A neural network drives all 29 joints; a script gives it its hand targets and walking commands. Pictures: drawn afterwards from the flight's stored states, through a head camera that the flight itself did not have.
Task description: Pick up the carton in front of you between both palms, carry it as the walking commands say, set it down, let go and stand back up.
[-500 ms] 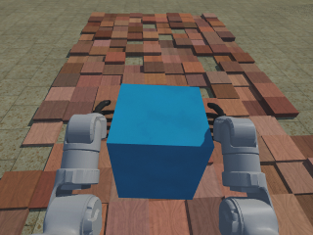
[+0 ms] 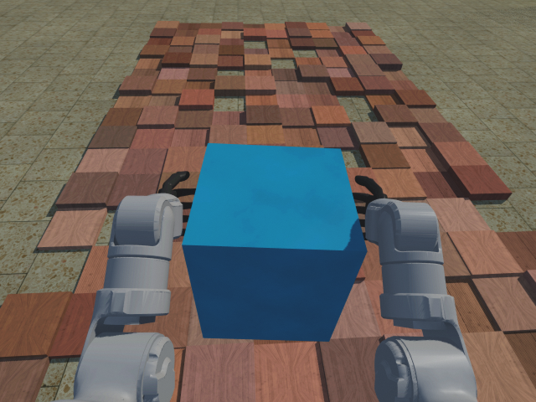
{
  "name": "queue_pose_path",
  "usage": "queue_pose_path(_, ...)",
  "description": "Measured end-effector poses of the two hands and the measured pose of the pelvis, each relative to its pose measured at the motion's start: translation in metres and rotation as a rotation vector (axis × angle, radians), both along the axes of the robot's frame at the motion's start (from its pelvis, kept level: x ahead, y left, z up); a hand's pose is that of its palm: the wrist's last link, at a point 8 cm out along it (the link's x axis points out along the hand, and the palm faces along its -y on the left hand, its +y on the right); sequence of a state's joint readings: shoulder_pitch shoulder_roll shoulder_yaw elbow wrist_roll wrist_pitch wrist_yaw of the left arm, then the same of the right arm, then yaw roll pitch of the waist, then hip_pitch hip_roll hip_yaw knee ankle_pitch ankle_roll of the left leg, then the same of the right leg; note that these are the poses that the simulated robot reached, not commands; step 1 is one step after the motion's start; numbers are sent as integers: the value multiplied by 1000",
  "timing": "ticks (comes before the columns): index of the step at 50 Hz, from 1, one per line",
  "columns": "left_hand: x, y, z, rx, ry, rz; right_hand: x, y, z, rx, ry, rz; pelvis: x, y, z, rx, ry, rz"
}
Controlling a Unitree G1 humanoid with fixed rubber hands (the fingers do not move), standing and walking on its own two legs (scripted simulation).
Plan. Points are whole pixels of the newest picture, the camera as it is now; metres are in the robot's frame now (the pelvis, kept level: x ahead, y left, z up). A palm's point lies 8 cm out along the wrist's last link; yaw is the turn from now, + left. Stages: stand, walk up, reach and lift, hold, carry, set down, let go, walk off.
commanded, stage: carry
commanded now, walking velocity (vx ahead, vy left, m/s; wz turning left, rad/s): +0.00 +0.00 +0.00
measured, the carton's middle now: (270, 245) +0.35 +0.00 +0.05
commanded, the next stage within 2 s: none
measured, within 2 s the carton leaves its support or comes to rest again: neither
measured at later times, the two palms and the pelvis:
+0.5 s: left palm (175, 135) +0.46 +0.15 +0.18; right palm (366, 148) +0.45 -0.15 +0.18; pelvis +0.09 +0.01 +0.01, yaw +0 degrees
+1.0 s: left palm (209, 63) +0.76 +0.14 +0.17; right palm (344, 72) +0.74 -0.16 +0.17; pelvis +0.37 +0.00 +0.02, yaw -1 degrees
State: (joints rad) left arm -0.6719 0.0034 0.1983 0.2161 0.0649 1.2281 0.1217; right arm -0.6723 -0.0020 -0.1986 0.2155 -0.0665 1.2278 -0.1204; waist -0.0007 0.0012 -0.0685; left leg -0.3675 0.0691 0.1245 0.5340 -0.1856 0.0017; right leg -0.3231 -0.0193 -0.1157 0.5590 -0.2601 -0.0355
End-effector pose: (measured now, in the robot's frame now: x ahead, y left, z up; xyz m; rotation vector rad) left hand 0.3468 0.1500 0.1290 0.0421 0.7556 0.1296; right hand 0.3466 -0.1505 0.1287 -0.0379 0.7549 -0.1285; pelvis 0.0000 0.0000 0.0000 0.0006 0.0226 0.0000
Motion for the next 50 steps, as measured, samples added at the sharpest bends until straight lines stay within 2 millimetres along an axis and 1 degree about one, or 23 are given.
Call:
queue_pose_path(7,1,0,2,3,-6,-3,1,0,3,-2,-6,2,3,0,0,0,-1,0)
queue_pose_path(11,11,1,15,4,-35,-4,12,1,17,-8,-35,6,12,2,2,5,6,1)
queue_pose_path(14,26,5,31,3,-78,-5,28,5,34,-12,-79,6,23,7,0,7,9,3)
queue_pose_path(16,39,9,40,-1,-100,-7,41,9,45,-13,-100,3,34,11,-2,12,11,-1)
queue_pose_path(18,54,13,47,-5,-107,-8,54,13,52,-12,-107,-2,47,14,-4,13,20,-7)
queue_pose_path(21,78,13,53,-11,-75,-8,73,13,53,-8,-75,-9,66,14,-1,-3,39,-10)
queue_pose_path(24,104,6,54,-11,-37,-10,94,7,49,-8,-36,-16,86,10,4,-15,51,-7)
queue_pose_path(27,133,-4,56,-3,-30,-11,122,-3,48,3,-30,-21,110,2,5,-16,55,-6)
queue_pose_path(29,153,-11,56,5,-43,-4,145,-10,47,17,-43,-18,129,-5,-1,-20,52,4)
queue_pose_path(31,170,-15,52,13,-43,8,168,-15,43,35,-42,-15,146,-10,-2,-31,54,8)
queue_pose_path(35,197,-11,36,8,6,44,214,-10,37,46,7,6,180,-17,9,-2,61,5)
queue_pose_path(37,214,-6,34,5,4,66,239,-4,38,52,6,20,198,-18,13,6,62,2)
queue_pose_path(39,236,0,37,-3,-20,87,265,2,41,61,-17,30,218,-18,15,11,61,-2)
queue_pose_path(42,276,8,44,-18,-64,110,307,10,48,73,-60,30,256,-15,16,20,64,-7)
queue_pose_path(45,327,11,45,-43,-91,99,349,12,50,63,-88,8,300,-8,12,33,46,-9)
queue_pose_path(47,363,6,43,-61,-89,63,370,6,48,38,-89,-23,330,-3,13,45,29,-14)
queue_pose_path(50,412,-11,45,-64,-58,2,396,-11,43,26,-59,-78,368,3,23,32,33,-12)
